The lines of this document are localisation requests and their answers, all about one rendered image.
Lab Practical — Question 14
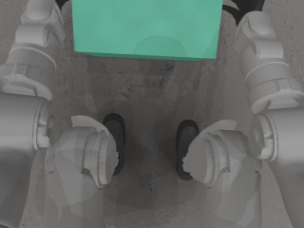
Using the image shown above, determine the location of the robot right thigh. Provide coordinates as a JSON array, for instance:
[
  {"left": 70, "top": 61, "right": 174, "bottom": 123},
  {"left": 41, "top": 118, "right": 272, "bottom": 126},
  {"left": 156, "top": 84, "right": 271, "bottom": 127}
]
[{"left": 195, "top": 129, "right": 262, "bottom": 228}]

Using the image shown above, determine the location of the carton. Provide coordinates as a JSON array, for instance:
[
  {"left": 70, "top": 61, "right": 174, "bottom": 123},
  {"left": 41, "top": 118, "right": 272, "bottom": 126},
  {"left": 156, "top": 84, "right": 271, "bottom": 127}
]
[{"left": 71, "top": 0, "right": 223, "bottom": 62}]

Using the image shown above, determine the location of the right robot upper arm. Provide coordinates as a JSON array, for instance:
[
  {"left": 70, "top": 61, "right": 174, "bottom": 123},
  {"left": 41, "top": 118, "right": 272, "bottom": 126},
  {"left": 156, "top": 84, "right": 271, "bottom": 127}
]
[{"left": 247, "top": 106, "right": 304, "bottom": 228}]

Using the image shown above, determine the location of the left robot upper arm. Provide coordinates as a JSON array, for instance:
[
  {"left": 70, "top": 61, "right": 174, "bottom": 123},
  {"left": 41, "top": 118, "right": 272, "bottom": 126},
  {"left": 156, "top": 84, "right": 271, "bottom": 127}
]
[{"left": 0, "top": 92, "right": 57, "bottom": 228}]

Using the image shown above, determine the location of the robot left hand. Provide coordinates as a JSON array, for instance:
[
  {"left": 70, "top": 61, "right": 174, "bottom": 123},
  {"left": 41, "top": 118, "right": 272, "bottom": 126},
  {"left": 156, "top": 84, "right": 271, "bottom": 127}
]
[{"left": 55, "top": 0, "right": 69, "bottom": 11}]

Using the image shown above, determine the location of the robot left forearm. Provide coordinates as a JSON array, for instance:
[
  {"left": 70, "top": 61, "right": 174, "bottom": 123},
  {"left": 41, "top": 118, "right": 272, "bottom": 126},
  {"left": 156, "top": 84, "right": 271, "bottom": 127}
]
[{"left": 0, "top": 0, "right": 67, "bottom": 101}]

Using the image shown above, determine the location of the robot right hand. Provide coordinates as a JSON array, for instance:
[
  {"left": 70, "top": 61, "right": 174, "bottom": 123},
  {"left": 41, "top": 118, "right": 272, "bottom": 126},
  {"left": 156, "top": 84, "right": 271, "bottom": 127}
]
[{"left": 222, "top": 0, "right": 265, "bottom": 26}]

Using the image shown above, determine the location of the left robot foot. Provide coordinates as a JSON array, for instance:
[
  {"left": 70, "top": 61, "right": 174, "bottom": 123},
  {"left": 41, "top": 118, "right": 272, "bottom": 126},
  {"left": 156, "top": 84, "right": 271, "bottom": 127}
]
[{"left": 103, "top": 113, "right": 125, "bottom": 176}]

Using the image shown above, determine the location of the robot right forearm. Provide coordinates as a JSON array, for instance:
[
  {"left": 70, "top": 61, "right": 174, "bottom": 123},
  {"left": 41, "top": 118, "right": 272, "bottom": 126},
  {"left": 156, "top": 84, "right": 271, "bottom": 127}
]
[{"left": 232, "top": 10, "right": 304, "bottom": 114}]

